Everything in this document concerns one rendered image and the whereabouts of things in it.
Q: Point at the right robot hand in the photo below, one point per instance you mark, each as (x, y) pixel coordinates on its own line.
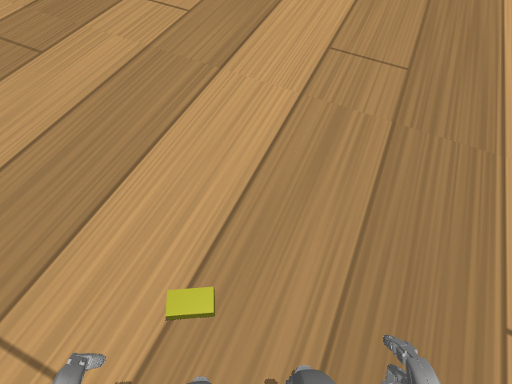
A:
(418, 370)

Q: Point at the carton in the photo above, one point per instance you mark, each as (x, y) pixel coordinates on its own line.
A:
(190, 303)

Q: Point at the left robot hand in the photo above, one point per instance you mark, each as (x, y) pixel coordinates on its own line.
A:
(73, 371)

